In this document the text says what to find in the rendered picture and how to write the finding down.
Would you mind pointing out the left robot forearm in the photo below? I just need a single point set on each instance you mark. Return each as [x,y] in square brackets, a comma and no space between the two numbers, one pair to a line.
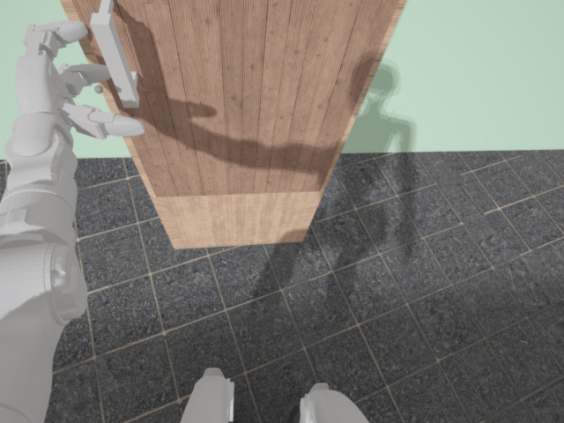
[40,198]

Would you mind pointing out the left robot hand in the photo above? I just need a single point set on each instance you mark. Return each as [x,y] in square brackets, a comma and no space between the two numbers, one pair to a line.
[40,87]

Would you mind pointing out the handle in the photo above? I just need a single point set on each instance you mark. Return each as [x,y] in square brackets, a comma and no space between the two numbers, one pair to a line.
[108,40]

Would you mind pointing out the left robot upper arm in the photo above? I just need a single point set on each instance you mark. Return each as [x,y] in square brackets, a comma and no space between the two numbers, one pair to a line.
[41,290]

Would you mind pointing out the right robot thigh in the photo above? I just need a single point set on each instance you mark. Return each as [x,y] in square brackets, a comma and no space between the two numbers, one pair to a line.
[329,406]

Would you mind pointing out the left robot thigh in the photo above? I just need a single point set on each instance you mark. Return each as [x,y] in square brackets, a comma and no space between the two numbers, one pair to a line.
[211,401]

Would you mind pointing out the cupboard door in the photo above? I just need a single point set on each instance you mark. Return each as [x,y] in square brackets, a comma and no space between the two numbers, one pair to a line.
[242,96]

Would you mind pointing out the robot thigh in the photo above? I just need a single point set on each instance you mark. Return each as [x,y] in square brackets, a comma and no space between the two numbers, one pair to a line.
[211,401]
[329,406]

